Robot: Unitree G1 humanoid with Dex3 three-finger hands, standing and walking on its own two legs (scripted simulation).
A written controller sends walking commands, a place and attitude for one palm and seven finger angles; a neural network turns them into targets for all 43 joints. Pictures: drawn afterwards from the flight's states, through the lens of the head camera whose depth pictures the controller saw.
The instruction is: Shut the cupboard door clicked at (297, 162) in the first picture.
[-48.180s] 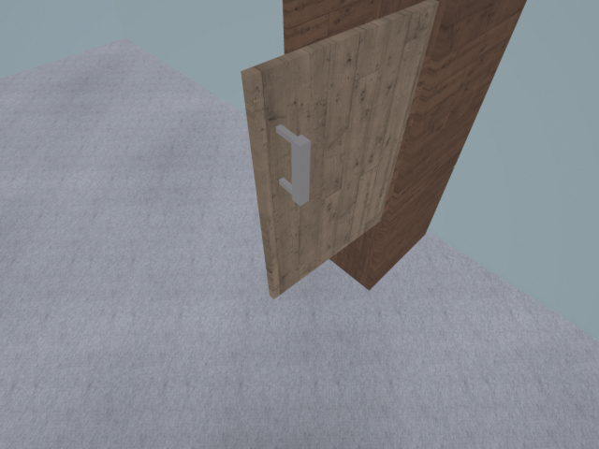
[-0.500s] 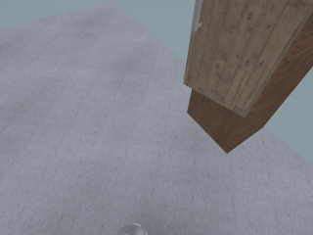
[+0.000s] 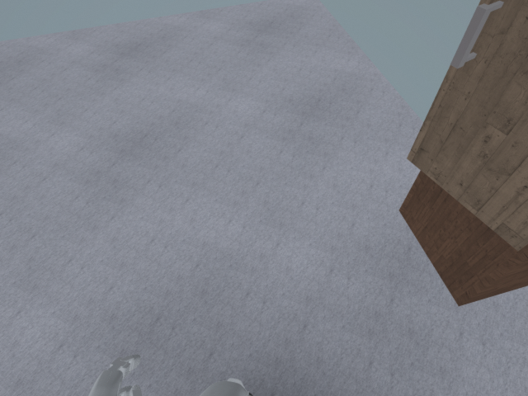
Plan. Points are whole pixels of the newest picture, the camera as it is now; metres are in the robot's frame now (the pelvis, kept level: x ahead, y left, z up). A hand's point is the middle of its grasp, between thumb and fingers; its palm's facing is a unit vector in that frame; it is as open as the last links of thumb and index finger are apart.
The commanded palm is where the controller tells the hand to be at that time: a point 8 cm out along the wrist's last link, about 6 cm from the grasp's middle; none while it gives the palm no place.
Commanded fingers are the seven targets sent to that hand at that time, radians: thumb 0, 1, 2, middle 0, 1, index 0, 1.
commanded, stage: walk to a spot facing it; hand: left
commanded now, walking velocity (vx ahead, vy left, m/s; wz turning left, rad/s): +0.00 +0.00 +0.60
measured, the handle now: (476, 35) +0.80 -0.43 +0.11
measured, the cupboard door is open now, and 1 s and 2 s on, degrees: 16 16 16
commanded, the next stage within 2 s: turn to face it in 0.54 s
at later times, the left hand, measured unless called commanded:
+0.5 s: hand out of the picture +0.01 +0.25 -0.17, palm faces +0.37 -0.90 -0.24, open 7.3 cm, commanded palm none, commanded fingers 0.00 0.90 0.90 -0.20 -0.30 -0.20 -0.30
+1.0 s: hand (129, 307) +0.28 +0.29 -0.15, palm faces +0.38 -0.90 -0.23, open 7.1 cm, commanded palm none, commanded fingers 0.00 0.90 0.90 -0.20 -0.30 -0.20 -0.30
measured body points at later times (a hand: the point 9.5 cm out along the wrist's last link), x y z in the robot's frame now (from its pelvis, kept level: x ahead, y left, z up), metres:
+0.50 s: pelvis +0.11 +0.06 +0.00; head +0.17 +0.09 +0.44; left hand -0.01 +0.29 -0.16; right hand +0.32 -0.13 -0.13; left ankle +0.10 +0.15 -0.72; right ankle +0.08 -0.10 -0.65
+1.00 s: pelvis +0.28 +0.09 +0.02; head +0.34 +0.10 +0.46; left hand +0.26 +0.33 -0.13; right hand +0.41 -0.11 -0.14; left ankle +0.20 +0.20 -0.67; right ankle +0.35 +0.02 -0.72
